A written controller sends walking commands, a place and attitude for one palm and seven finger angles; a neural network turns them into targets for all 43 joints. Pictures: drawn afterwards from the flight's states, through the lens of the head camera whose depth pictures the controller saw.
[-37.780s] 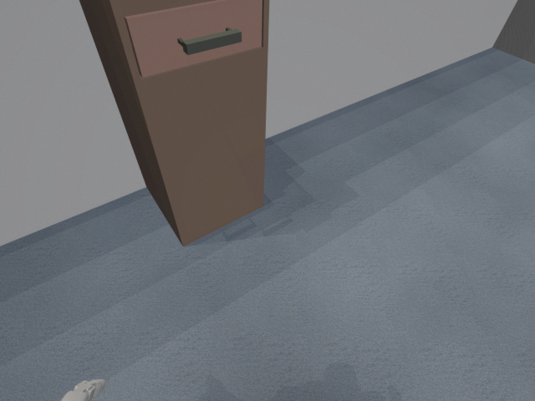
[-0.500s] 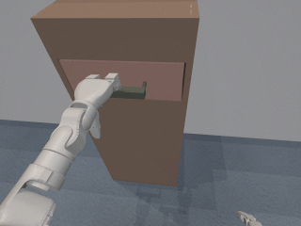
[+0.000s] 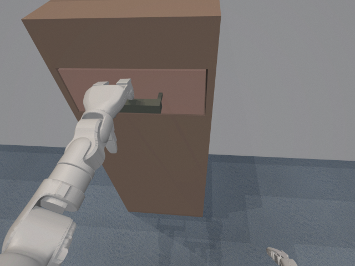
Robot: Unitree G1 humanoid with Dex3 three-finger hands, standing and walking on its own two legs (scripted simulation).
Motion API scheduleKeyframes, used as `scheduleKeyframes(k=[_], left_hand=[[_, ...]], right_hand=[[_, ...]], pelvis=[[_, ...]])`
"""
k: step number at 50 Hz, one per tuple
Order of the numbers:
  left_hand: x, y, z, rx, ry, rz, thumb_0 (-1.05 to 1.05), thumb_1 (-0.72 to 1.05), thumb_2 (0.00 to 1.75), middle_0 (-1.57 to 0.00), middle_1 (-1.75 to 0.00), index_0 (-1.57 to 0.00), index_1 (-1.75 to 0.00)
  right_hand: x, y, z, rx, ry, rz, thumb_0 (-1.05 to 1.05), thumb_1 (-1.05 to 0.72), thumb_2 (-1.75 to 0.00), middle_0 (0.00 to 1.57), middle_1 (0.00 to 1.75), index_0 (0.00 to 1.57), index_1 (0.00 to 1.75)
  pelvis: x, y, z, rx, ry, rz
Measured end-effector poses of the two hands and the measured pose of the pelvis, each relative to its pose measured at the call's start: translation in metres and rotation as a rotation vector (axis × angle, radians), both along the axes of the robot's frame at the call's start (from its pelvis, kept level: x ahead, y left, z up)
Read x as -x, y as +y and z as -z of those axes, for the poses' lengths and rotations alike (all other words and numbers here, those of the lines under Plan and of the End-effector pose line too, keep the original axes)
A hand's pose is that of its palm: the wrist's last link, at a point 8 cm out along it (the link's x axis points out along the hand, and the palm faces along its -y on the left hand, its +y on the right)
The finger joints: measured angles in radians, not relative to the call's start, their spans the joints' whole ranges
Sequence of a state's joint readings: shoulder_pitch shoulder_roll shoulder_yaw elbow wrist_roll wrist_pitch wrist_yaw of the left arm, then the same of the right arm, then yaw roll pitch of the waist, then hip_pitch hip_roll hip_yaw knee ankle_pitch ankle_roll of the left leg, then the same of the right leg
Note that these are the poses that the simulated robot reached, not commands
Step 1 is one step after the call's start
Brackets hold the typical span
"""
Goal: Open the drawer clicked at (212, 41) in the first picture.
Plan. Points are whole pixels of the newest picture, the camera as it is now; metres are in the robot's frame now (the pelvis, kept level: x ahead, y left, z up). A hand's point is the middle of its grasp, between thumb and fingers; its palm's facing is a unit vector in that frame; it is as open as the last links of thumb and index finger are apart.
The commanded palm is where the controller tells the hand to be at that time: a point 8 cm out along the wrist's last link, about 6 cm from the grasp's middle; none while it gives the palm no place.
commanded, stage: lower the fingers behind the handle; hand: left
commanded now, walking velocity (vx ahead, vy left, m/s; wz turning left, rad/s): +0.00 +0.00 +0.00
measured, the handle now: (132, 100) +0.50 +0.16 +0.11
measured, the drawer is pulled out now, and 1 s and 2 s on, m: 0.00 0.00 0.00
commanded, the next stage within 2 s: lift the fingers back up to retry in 0.38 s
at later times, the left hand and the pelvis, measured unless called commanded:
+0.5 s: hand (113, 118) +0.41 +0.19 +0.13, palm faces +0.04 -0.01 -1.00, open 13.9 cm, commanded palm +0.39 +0.19 +0.16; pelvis -0.02 -0.01 +0.00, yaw +0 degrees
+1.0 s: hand (116, 103) +0.43 +0.17 +0.16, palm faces +0.11 -0.08 -0.99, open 13.9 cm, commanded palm +0.39 +0.19 +0.23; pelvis +0.01 +0.01 +0.01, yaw -1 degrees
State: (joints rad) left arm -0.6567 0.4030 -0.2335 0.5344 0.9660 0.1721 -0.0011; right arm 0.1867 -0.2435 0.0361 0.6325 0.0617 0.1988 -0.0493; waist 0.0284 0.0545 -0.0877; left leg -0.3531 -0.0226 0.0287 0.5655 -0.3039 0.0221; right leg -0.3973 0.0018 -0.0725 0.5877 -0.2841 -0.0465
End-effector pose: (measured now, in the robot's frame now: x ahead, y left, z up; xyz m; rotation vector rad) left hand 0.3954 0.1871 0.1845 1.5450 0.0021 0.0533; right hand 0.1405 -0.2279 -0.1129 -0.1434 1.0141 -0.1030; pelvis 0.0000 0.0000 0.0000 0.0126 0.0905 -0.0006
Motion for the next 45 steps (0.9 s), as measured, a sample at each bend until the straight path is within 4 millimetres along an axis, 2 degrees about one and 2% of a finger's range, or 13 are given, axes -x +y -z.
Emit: scheduleKeyframes(k=[12,22,33,45], left_hand=[[0.006,0.003,0.003,0.001,-0.007,0.034,0.00,-0.49,0.30,-0.34,-1.44,-0.32,-1.20],[0.006,0.002,0.003,-0.009,-0.007,0.031,0.00,-0.49,0.30,-0.34,-1.43,-0.32,-1.20],[0.002,0.003,0.000,-0.005,0.005,0.039,0.00,-0.49,0.30,-0.38,-1.42,-0.32,-1.20],[-0.004,-0.005,-0.008,0.035,-0.015,0.104,0.00,-0.49,0.30,-0.35,-1.26,-0.32,-1.20]], right_hand=[[0.039,-0.035,0.003,0.066,0.045,0.057,0.01,-0.91,-0.90,0.20,0.30,0.20,0.30],[0.051,-0.033,0.008,0.046,0.050,0.076,0.01,-0.91,-0.90,0.20,0.30,0.20,0.30],[0.040,-0.019,0.007,0.028,0.024,0.068,0.01,-0.91,-0.90,0.20,0.30,0.20,0.30],[0.006,-0.007,-0.002,0.017,-0.029,0.064,0.01,-0.91,-0.90,0.20,0.30,0.20,0.30]], pelvis=[[0.012,-0.008,0.003,-0.001,0.006,0.004],[0.017,-0.008,0.004,-0.002,0.014,0.007],[0.014,-0.004,0.002,-0.001,0.007,0.006],[-0.002,0.007,-0.003,0.003,-0.009,0.017]])
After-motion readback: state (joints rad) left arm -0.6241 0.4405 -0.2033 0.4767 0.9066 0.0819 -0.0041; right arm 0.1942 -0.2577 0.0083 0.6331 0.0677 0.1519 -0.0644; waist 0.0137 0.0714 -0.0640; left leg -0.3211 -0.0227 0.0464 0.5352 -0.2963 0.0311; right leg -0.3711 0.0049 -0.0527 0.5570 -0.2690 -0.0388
